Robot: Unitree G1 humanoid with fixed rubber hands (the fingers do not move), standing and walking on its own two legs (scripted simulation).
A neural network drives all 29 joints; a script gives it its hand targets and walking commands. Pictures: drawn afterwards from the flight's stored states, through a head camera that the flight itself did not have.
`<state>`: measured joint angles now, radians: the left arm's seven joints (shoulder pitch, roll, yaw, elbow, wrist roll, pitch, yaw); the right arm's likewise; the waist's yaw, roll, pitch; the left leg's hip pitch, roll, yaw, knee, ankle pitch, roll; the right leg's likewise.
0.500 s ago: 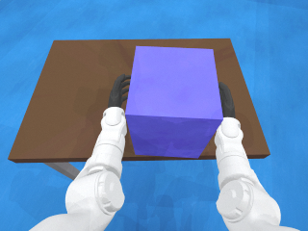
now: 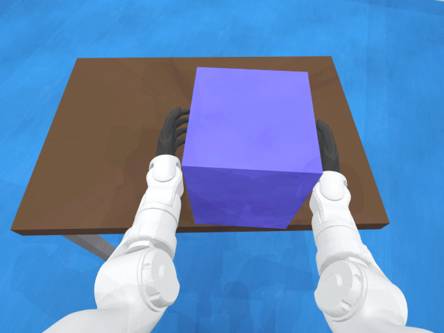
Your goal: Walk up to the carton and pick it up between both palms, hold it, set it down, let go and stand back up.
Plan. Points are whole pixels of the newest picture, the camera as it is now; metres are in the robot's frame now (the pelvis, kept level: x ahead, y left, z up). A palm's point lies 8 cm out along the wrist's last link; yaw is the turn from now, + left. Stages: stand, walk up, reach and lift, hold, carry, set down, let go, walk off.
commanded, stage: reach and lift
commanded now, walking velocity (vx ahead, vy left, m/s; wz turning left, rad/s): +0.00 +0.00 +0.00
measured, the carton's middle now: (245, 155) +0.45 -0.02 +0.00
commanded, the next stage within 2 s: none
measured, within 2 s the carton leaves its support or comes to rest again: leaves its support in 0.88 s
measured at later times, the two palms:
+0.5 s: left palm (171, 158) +0.41 +0.12 +0.04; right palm (332, 172) +0.39 -0.17 +0.04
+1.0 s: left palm (162, 157) +0.40 +0.14 +0.05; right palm (326, 167) +0.39 -0.16 +0.05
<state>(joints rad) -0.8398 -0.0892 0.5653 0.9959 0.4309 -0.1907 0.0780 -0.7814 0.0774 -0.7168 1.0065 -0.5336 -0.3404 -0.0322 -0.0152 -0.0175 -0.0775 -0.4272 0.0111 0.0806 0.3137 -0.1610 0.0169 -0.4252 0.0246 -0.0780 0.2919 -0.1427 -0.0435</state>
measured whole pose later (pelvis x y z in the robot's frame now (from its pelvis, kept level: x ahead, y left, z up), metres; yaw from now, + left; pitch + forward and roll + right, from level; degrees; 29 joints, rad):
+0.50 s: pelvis -0.02 +0.00 +0.00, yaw +0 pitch +18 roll +0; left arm -0.85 -0.07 0.52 1.09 0.38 -0.29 0.12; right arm -0.79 0.01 -0.67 1.17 -0.50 -0.50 -0.09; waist -0.02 -0.03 -0.14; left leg -0.50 0.02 0.08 0.31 -0.12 0.01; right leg -0.50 0.03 -0.09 0.28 -0.10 -0.05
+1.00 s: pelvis -0.01 +0.00 +0.00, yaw +0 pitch +18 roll +0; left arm -0.82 -0.03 0.38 1.13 0.24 -0.25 0.15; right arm -0.78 -0.03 -0.46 1.21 -0.35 -0.43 -0.13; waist 0.00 -0.01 -0.19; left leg -0.50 0.02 0.09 0.33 -0.15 0.02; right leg -0.49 0.03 -0.09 0.29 -0.12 -0.04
